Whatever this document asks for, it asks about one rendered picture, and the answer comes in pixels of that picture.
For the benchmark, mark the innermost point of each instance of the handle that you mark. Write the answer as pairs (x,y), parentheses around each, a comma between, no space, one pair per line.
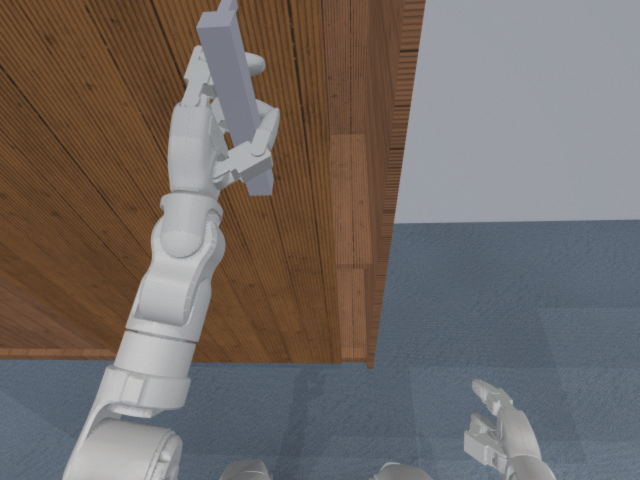
(222,45)

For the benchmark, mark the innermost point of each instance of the left robot forearm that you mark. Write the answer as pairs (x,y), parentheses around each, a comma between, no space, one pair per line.
(150,371)

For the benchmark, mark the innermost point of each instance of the robot left thigh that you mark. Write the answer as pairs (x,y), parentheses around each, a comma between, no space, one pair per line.
(251,469)

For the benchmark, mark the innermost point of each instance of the left robot upper arm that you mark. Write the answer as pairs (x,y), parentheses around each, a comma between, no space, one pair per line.
(123,450)

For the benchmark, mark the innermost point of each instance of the wardrobe door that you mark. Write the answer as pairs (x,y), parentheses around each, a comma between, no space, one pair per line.
(87,92)
(26,323)

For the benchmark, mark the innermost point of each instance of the left robot hand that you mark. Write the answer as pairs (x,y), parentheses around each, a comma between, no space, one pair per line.
(196,137)

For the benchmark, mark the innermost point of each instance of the right robot forearm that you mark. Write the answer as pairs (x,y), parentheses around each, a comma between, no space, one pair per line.
(526,467)

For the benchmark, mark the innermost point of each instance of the right robot hand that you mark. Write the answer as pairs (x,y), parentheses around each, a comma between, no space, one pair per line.
(495,444)

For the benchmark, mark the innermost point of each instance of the robot right shin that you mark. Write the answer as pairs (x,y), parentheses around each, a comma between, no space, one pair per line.
(388,463)

